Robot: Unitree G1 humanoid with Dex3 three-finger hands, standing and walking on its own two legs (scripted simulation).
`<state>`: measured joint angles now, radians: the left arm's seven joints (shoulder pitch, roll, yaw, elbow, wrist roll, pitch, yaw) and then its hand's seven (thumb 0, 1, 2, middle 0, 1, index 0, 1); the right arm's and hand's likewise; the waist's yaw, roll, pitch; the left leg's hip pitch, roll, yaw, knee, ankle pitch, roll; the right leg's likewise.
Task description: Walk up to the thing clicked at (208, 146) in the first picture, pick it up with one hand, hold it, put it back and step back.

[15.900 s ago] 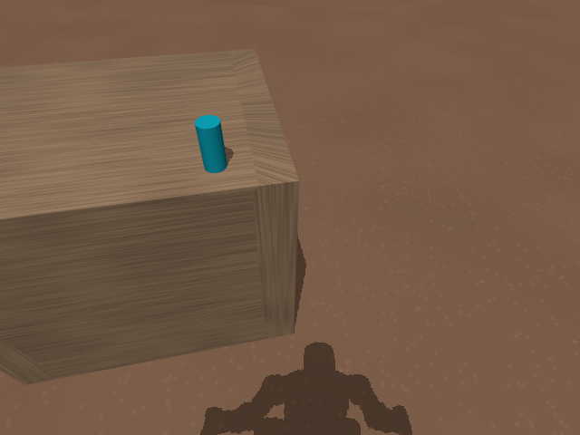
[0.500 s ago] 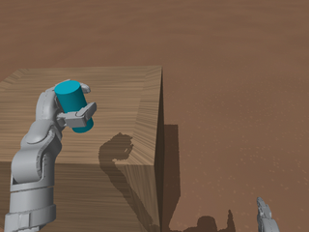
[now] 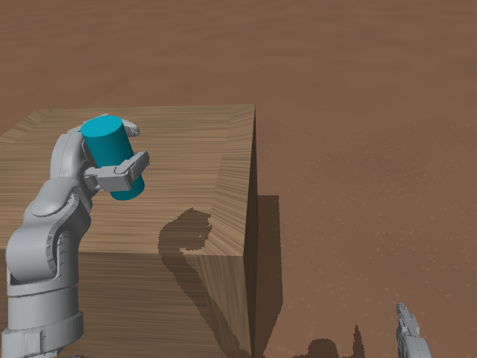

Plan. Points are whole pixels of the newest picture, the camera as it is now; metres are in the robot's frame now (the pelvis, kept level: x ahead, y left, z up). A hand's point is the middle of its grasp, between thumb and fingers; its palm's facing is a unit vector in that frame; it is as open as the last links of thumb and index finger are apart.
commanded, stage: hold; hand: left
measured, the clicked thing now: (116, 160) +0.34 +0.18 +0.25
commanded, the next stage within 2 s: none
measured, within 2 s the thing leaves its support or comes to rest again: neither
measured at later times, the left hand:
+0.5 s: hand (126, 165) +0.32 +0.16 +0.25, palm faces +0.10 -1.00 -0.01, open 7.0 cm
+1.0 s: hand (122, 167) +0.32 +0.16 +0.25, palm faces +0.10 -0.99 -0.02, open 7.0 cm
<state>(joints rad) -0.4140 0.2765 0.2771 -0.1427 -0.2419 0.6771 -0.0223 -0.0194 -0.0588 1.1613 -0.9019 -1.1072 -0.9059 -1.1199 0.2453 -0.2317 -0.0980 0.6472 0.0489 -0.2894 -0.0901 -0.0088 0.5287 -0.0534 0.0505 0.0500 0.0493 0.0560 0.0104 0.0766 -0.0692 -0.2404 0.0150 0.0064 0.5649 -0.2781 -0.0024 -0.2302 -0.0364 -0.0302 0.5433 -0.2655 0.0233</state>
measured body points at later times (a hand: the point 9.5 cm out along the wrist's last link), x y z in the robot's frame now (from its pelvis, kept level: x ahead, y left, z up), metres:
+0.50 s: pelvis +0.00 +0.00 +0.00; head -0.04 -0.03 +0.45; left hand +0.31 +0.21 +0.25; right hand +0.17 -0.26 -0.07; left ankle +0.02 +0.12 -0.73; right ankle +0.02 -0.13 -0.73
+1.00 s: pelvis +0.00 +0.00 +0.00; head -0.04 -0.03 +0.45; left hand +0.31 +0.22 +0.25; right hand +0.18 -0.26 -0.07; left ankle +0.02 +0.12 -0.73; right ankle +0.02 -0.13 -0.73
